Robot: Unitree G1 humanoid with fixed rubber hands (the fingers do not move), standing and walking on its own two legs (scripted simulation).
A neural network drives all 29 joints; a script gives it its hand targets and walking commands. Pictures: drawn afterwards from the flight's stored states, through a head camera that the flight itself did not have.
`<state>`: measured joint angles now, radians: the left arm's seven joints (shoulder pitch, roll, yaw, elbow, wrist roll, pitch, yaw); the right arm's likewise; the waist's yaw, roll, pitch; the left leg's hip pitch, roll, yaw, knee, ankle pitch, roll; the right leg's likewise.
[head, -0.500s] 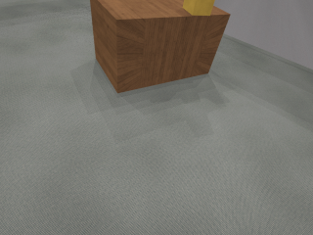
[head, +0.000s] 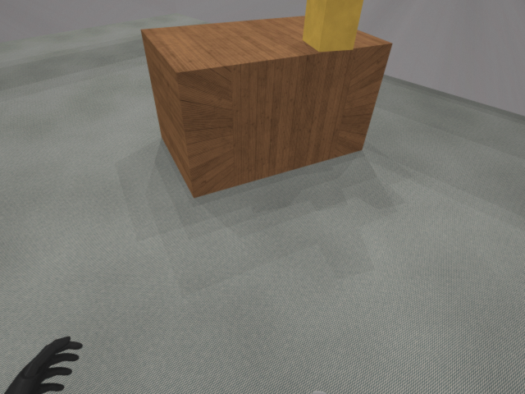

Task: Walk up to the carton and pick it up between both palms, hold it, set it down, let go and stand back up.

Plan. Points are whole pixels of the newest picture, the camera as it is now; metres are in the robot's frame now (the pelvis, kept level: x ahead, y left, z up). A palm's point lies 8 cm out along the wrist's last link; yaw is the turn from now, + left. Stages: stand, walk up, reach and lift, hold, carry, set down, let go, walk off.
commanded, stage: walk up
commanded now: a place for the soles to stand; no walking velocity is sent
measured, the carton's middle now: (331, 15) +1.84 -0.34 +0.12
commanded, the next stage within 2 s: none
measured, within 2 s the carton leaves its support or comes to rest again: neither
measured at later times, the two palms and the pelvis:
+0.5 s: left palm (68, 375) +0.21 +0.30 -0.07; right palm (426, 243) +0.43 -0.32 +0.01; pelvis +0.21 -0.04 +0.01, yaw +13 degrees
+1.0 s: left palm (169, 230) +0.48 +0.20 -0.03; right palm (426, 190) +0.66 -0.43 -0.04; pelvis +0.46 -0.14 +0.01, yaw +17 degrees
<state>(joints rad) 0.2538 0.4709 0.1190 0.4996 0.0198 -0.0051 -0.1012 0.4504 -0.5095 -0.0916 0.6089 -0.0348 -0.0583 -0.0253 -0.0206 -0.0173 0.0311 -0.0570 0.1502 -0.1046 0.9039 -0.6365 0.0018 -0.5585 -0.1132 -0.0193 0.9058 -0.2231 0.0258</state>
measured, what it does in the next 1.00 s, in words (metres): walks ahead, turning left: left foot, then right foot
